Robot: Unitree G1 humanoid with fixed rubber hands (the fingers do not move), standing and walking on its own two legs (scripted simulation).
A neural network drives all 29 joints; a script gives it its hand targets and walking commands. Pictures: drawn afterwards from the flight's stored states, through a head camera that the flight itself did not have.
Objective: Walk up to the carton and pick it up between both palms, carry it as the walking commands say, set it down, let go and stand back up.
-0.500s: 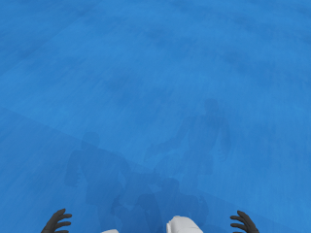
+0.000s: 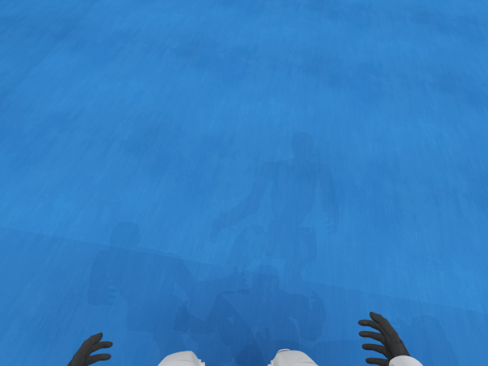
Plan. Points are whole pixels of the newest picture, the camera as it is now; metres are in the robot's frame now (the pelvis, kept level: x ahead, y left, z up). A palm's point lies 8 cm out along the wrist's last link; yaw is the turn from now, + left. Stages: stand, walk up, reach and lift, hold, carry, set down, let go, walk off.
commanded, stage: walk up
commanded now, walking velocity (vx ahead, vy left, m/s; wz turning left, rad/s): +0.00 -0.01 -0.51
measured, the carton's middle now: out of the picture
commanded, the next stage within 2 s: none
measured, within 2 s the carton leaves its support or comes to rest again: neither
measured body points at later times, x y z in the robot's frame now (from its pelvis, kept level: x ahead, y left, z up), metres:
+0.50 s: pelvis +0.00 +0.00 +0.00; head +0.05 -0.02 +0.45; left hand +0.16 +0.25 -0.12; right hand +0.07 -0.28 -0.13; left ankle -0.01 +0.12 -0.68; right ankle +0.01 -0.12 -0.72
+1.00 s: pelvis +0.01 +0.01 -0.01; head +0.04 -0.02 +0.44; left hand +0.22 +0.20 -0.13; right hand -0.01 -0.27 -0.14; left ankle +0.02 +0.13 -0.71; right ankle -0.04 -0.11 -0.72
